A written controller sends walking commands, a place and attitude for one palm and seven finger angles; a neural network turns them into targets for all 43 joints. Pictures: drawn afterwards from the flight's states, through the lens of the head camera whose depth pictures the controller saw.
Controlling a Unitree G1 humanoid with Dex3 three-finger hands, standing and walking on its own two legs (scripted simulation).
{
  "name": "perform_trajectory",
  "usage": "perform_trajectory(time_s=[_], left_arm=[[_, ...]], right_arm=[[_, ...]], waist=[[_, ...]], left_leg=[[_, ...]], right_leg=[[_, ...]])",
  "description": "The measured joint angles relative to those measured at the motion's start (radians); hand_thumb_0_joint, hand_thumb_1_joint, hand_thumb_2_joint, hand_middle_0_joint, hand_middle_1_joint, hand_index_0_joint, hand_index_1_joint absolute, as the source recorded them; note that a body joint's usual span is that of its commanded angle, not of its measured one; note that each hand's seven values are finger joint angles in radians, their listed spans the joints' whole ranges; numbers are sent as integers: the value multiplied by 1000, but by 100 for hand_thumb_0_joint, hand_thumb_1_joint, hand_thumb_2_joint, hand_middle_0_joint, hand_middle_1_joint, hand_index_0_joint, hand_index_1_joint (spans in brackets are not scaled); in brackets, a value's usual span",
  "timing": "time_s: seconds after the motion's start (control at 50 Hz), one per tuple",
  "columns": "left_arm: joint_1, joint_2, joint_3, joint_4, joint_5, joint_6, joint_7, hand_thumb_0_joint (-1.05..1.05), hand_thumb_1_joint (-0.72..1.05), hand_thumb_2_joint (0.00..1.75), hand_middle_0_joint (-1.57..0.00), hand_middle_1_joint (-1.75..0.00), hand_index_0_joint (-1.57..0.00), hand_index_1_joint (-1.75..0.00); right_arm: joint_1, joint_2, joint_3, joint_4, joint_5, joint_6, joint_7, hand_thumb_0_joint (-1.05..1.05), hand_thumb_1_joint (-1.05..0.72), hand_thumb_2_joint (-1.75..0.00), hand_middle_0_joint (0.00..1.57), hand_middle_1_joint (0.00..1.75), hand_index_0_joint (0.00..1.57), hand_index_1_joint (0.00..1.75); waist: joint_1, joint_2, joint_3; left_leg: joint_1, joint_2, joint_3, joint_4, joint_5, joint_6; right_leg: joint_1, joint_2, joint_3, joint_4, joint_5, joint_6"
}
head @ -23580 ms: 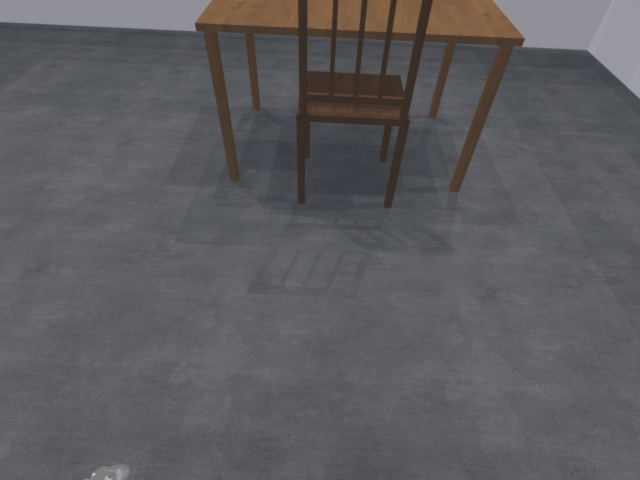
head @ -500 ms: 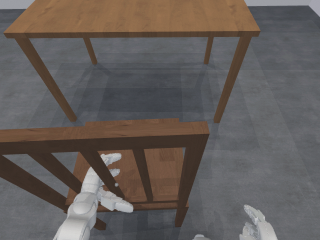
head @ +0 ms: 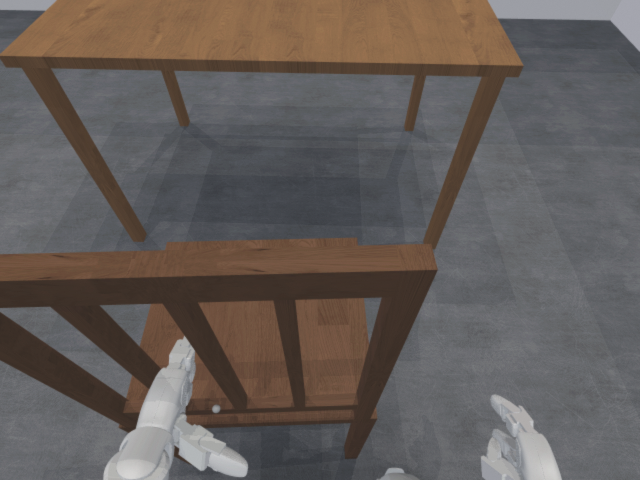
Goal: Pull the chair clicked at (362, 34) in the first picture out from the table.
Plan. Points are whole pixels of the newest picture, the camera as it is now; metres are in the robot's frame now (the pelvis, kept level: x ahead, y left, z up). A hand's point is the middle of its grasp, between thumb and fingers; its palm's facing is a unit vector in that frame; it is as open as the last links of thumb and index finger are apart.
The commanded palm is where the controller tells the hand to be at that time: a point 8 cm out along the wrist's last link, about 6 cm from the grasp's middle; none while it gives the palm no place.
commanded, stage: draw the fingers out of the gap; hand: left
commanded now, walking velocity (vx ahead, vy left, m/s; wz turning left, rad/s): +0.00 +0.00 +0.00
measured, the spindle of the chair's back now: (218, 363) +0.26 +0.13 +0.00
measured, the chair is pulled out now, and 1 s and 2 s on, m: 0.58 0.57 0.57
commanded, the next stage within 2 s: draw the hand back to the body in 0.54 s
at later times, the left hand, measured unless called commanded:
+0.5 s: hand out of the picture +0.15 +0.14 -0.03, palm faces -0.04 -0.99 -0.16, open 17.5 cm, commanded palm +0.12 +0.19 -0.01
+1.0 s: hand out of the picture +0.14 +0.15 +0.05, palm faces +0.01 -1.00 -0.08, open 17.5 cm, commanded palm +0.10 +0.22 +0.06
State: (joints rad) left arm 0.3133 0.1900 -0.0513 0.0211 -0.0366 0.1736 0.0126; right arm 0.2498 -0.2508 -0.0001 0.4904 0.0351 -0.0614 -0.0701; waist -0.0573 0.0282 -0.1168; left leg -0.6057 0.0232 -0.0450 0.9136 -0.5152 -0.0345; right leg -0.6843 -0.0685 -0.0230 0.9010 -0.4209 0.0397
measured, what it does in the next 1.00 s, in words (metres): stands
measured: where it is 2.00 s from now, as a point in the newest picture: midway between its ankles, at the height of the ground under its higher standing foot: outside the picture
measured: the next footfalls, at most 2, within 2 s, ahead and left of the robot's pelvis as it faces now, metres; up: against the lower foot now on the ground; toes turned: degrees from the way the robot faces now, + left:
none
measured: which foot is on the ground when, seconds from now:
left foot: down 0.00-1.00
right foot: down 0.00-1.00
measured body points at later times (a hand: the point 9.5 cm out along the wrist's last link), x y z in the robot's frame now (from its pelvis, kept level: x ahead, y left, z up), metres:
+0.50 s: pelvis -0.01 +0.01 -0.01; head +0.03 +0.00 +0.43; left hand +0.14 +0.19 -0.02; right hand +0.18 -0.23 -0.08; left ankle -0.04 +0.14 -0.69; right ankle +0.01 -0.14 -0.69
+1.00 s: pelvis -0.03 +0.00 -0.04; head +0.02 +0.00 +0.41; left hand +0.13 +0.21 +0.05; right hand +0.17 -0.23 -0.11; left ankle -0.04 +0.14 -0.69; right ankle +0.01 -0.14 -0.69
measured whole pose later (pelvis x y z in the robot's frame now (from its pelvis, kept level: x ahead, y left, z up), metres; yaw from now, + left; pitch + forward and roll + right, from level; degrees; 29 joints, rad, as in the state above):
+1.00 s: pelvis -0.03 +0.00 -0.04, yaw +1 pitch +13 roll -2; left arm 0.70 0.23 0.02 -0.40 -0.19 -0.33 -0.12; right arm 0.20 -0.19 -0.02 0.51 0.06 -0.16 -0.06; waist 0.01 0.03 -0.14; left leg -0.81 0.02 -0.09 1.19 -0.60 -0.05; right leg -0.86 -0.07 -0.05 1.13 -0.49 0.03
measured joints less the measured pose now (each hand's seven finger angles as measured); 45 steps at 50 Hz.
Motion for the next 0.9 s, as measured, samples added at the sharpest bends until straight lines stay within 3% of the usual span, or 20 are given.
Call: perform_trajectory(time_s=[0.1,0.46,0.68,0.78,0.9], left_arm=[[98,0,-23,-82,8,-12,13,-1,-54,20,-3,-1,0,-1],[277,6,-56,-246,26,16,24,-1,-54,20,-2,-1,-1,-1],[440,4,-81,-335,51,-17,16,-1,-54,20,-1,0,-1,-1],[453,-10,-48,-385,-68,-179,-11,-1,-54,20,0,0,-1,0],[426,2,28,-393,-123,-385,-62,-1,-54,20,0,0,-1,-1]], right_arm=[[1,12,2,-9,-1,-6,-8,2,-90,-90,20,30,20,30],[-13,31,15,-49,-1,-18,-26,2,-90,-90,20,30,20,30],[-7,39,-7,-71,2,-16,-33,2,-90,-90,20,30,20,30],[-13,41,-9,-55,3,-67,-38,2,-90,-90,20,30,20,30],[-34,57,-18,-7,11,-91,-10,2,-90,-90,20,30,20,30]], waist=[[8,-1,-8],[19,8,-29],[32,4,-51],[48,-3,-44],[57,-5,-42]], left_leg=[[-15,-3,-7,26,-10,2],[-76,-10,-24,108,-36,7],[-102,-10,-28,146,-55,6],[-143,-8,-39,191,-67,2],[-181,-3,-46,238,-79,-7]], right_leg=[[-9,-4,-5,18,-8,3],[-54,-11,-17,79,-28,7],[-77,-10,-20,114,-45,6],[-113,-8,-27,153,-55,3],[-151,-3,-31,197,-65,-4]])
